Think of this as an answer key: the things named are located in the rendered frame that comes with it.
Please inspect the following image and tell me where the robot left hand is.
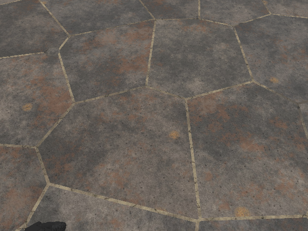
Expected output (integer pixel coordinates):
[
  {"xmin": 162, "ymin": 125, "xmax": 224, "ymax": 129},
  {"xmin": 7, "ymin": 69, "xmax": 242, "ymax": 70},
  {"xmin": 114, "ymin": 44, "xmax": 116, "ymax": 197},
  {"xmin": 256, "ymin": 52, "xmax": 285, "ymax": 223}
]
[{"xmin": 24, "ymin": 221, "xmax": 66, "ymax": 231}]

